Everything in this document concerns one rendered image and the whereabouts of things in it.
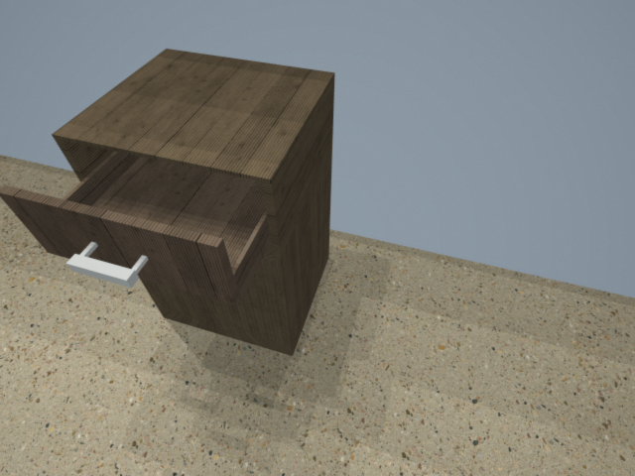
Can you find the cabinet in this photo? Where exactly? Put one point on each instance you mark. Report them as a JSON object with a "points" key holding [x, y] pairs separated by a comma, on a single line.
{"points": [[249, 119]]}

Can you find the handle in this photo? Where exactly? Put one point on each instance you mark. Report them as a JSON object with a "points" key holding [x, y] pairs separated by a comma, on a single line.
{"points": [[103, 270]]}

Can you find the drawer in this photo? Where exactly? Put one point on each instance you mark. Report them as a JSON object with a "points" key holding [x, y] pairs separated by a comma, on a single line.
{"points": [[203, 232]]}

